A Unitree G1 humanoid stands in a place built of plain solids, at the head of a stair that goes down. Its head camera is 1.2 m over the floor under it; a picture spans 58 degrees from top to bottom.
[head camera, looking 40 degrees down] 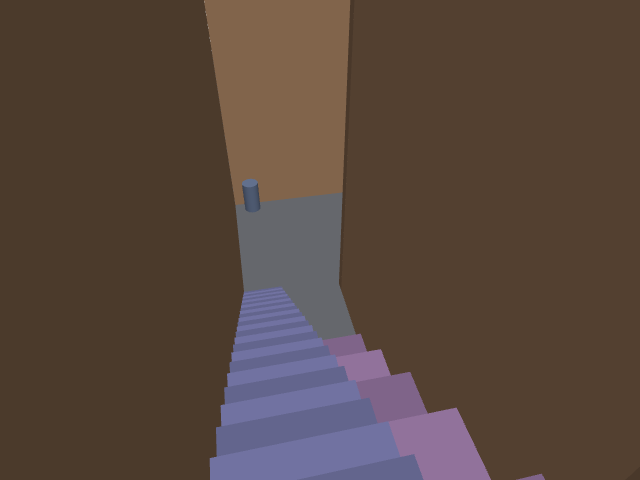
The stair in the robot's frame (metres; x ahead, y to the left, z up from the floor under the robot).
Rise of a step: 0.20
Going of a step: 0.23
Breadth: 0.75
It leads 12 degrees to the left of straight ahead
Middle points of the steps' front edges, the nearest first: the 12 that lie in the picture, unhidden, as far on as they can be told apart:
0.84 0.08 -0.59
1.07 0.12 -0.78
1.29 0.17 -0.98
1.51 0.21 -1.17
1.74 0.26 -1.37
1.96 0.31 -1.57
2.18 0.35 -1.76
2.40 0.40 -1.96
2.63 0.45 -2.15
2.85 0.49 -2.35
3.07 0.54 -2.54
3.29 0.58 -2.74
